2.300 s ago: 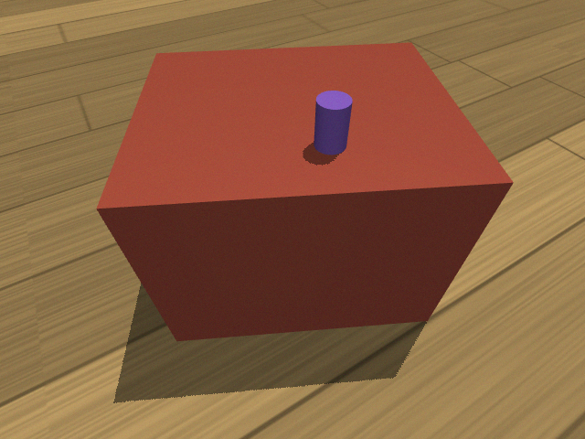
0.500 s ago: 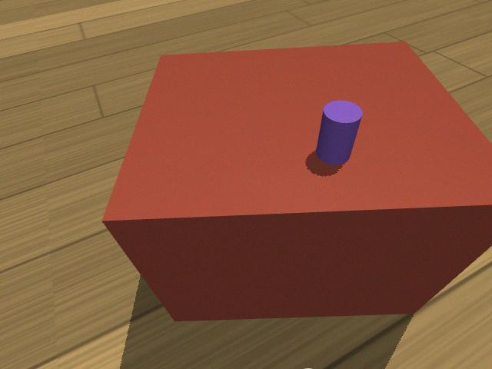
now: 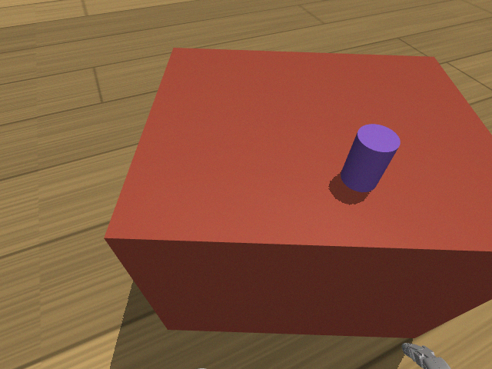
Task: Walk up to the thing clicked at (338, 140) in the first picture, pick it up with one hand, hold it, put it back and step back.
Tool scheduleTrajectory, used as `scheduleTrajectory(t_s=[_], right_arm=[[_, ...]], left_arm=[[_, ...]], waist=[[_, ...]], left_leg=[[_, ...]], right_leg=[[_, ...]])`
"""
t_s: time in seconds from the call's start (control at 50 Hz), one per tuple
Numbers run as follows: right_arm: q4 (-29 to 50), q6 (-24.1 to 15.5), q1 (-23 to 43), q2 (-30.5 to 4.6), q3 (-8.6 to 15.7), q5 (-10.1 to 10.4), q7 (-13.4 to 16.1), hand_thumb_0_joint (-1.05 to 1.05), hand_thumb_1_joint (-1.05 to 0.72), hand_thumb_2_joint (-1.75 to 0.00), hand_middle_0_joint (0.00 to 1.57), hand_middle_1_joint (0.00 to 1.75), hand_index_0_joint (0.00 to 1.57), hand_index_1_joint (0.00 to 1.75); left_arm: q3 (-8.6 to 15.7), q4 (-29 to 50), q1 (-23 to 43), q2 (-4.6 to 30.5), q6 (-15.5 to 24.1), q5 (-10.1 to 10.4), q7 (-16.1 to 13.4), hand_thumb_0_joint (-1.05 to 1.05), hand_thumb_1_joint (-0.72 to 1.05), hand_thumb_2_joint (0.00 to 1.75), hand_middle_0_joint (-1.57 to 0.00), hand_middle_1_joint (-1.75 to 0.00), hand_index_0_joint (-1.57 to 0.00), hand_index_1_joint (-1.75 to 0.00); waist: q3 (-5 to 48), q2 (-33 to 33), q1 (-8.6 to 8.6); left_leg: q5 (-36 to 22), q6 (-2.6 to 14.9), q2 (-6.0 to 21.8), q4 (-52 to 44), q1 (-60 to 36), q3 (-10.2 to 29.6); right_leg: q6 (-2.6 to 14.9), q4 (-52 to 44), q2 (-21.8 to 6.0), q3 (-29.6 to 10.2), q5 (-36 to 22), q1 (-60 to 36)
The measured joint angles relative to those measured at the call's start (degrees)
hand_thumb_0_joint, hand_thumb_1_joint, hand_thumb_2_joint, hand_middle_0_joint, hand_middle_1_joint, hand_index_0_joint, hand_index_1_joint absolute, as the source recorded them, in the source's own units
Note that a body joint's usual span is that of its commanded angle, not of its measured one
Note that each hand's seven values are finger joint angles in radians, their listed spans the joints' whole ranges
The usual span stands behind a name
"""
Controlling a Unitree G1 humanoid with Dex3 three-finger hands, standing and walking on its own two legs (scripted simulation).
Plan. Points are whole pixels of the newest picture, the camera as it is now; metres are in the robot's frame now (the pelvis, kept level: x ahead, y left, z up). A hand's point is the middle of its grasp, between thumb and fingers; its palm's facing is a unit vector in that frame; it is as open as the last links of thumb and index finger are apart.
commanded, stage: walk up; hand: right
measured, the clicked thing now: (367, 159) +0.53 -0.24 +0.01
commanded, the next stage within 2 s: stand in 0.94 s
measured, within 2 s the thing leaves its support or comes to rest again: neither
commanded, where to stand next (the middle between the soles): +0.05 -0.01 m, yaw -2 degrees
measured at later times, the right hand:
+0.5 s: hand out of the picture +0.08 -0.24 -0.13, palm faces -0.01 +0.95 -0.33, open 7.4 cm
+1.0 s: hand out of the picture +0.08 -0.24 -0.13, palm faces -0.01 +0.95 -0.32, open 7.4 cm
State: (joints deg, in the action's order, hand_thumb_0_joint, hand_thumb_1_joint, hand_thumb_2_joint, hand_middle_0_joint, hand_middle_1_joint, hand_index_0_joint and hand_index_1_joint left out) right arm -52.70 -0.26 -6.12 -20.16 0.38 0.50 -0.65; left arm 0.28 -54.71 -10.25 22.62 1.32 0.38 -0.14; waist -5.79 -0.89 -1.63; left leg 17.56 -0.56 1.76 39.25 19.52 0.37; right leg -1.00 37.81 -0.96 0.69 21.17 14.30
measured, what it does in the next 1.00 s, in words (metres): stands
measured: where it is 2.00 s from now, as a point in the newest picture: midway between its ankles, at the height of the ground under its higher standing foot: outside the picture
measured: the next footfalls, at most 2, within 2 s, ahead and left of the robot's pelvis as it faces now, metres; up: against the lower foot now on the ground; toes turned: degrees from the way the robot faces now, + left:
none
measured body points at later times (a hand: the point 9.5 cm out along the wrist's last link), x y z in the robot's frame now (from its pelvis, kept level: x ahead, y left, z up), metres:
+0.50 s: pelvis -0.01 +0.01 +0.03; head +0.00 +0.01 +0.48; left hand +0.08 +0.31 -0.11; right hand +0.08 -0.29 -0.10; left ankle +0.04 +0.13 -0.72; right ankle -0.01 -0.13 -0.72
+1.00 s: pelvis +0.00 +0.00 +0.03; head +0.01 +0.01 +0.48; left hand +0.07 +0.30 -0.11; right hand +0.08 -0.29 -0.11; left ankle +0.04 +0.13 -0.72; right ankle -0.01 -0.13 -0.72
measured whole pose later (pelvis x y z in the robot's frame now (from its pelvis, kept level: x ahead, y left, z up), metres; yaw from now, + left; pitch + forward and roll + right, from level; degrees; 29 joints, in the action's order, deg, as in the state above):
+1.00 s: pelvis +0.00 +0.00 +0.03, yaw +0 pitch -2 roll +0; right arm -65.7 -0.7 -4.8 -19.2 0.3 -0.3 -1.0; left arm 0.4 -66.3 -6.3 20.0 0.8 -0.6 0.6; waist -2.6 0.1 0.0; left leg 7.5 -0.5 1.2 19.5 10.6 -0.3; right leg -1.6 18.1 -1.5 0.5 11.0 5.7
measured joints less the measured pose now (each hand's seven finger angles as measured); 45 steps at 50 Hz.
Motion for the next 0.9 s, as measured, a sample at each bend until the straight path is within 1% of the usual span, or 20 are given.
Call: scheduleTrajectory(t_s=[0.1,0.22,0.42,0.64,0.9], right_arm=[[-2.74,-0.07,2.31,0.27,-0.54,0.09,-0.30,0.00,-0.90,-0.90,0.20,0.30,0.20,0.30],[-6.29,-0.07,4.02,0.46,-0.82,0.16,-0.52,0.00,-0.90,-0.90,0.20,0.30,0.20,0.30],[-11.40,0.01,3.22,0.30,-0.57,-0.18,-0.62,0.00,-0.90,-0.90,0.20,0.30,0.20,0.30],[-13.63,0.15,0.80,0.53,-0.15,-0.70,-0.68,0.00,-0.90,-0.90,0.20,0.30,0.20,0.30],[-13.30,-0.13,0.74,0.93,-0.02,-0.66,-0.46,0.00,-0.90,-0.90,0.20,0.30,0.20,0.30]], left_arm=[[-0.76,-2.99,1.82,-0.62,0.00,-0.02,0.16,0.00,0.90,0.89,-0.21,-0.30,-0.21,-0.30],[-0.84,-6.24,3.71,-0.99,0.18,-0.07,0.32,0.00,0.90,0.89,-0.21,-0.30,-0.21,-0.30],[-0.37,-9.95,5.34,-1.64,-0.24,-0.30,0.71,0.00,0.90,0.89,-0.21,-0.30,-0.21,-0.30],[0.18,-11.58,4.43,-2.34,-0.57,-0.76,0.97,0.00,0.90,0.89,-0.21,-0.30,-0.21,-0.30],[0.30,-11.85,3.96,-2.66,-0.69,-0.74,0.83,0.00,0.90,0.89,-0.21,-0.30,-0.21,-0.30]], waist=[[0.87,0.59,0.05],[1.08,1.07,0.23],[1.68,1.24,0.78],[2.56,0.80,1.66],[2.99,0.90,1.62]], left_leg=[[-1.95,0.22,-0.03,-4.25,-2.52,-0.47],[-5.00,0.21,-0.13,-9.94,-5.55,-0.93],[-9.23,0.20,-0.34,-17.33,-8.97,-1.25],[-10.63,0.21,-0.46,-19.52,-9.02,-1.11],[-10.32,0.13,-0.58,-19.65,-8.71,-0.86]], right_leg=[[-0.24,-4.46,-0.03,-0.35,-2.13,-2.43],[-0.42,-10.11,-0.13,-0.66,-5.31,-5.25],[-0.65,-17.40,-0.31,-0.82,-9.60,-8.51],[-0.69,-19.59,-0.39,-0.64,-10.97,-8.61],[-0.63,-19.57,-0.49,-0.37,-10.48,-8.35]])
